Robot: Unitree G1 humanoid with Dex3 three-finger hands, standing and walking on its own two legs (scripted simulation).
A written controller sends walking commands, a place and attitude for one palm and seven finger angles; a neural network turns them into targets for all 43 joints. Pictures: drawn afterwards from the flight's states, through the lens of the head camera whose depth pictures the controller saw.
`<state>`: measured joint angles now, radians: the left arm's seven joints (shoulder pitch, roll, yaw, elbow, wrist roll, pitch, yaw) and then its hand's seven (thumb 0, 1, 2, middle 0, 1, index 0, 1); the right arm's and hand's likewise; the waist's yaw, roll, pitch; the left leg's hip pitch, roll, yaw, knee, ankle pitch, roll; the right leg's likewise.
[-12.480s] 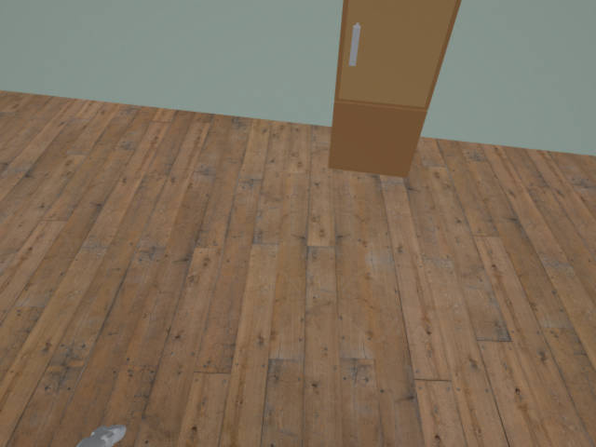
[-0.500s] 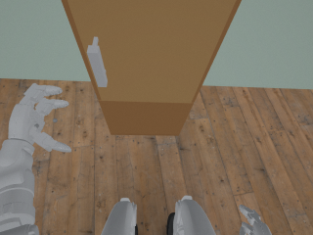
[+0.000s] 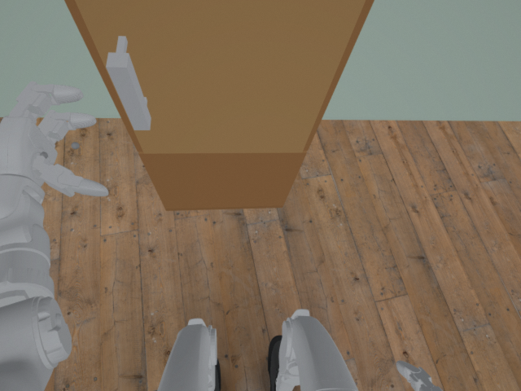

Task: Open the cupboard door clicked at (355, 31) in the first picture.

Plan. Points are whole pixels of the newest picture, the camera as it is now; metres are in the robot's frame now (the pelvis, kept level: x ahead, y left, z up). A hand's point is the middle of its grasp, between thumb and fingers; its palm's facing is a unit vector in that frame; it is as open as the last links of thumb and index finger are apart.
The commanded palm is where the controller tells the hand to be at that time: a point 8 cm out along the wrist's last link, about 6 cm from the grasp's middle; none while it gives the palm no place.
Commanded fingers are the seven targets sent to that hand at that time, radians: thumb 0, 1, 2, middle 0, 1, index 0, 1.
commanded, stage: move the hooked fingers beside the handle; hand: left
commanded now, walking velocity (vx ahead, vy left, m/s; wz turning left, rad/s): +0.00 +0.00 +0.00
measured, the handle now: (133, 85) +0.57 +0.20 +0.03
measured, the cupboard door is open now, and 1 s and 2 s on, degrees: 0 0 0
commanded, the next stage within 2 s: slide the fingers in behind the handle in 1.26 s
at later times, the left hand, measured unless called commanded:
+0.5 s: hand (91, 104) +0.53 +0.25 +0.03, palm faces +0.02 -1.00 -0.03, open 14.0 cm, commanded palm +0.51 +0.29 +0.03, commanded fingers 0.00 -0.50 0.30 -0.30 -1.20 -0.30 -1.20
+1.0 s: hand (81, 109) +0.52 +0.26 +0.03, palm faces +0.00 -1.00 -0.03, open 14.0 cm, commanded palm +0.51 +0.29 +0.03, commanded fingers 0.00 -0.50 0.30 -0.30 -1.20 -0.30 -1.20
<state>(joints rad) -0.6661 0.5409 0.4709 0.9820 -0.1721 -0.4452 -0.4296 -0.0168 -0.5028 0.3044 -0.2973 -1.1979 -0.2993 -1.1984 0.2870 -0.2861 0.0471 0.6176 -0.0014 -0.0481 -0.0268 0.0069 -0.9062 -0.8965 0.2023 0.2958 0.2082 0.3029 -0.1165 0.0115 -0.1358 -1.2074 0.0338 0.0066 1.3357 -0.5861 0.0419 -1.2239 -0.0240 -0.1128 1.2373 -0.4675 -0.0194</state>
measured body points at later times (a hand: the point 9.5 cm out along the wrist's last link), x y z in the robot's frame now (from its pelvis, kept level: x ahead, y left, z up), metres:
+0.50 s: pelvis -0.01 +0.00 -0.02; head +0.19 +0.04 +0.39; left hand +0.52 +0.31 +0.04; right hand +0.01 -0.27 -0.12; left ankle +0.02 +0.09 -0.61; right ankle +0.06 -0.12 -0.61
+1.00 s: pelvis +0.00 +0.02 -0.01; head +0.19 +0.06 +0.40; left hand +0.51 +0.32 +0.04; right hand +0.04 -0.26 -0.10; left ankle +0.02 +0.09 -0.61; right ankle +0.06 -0.12 -0.61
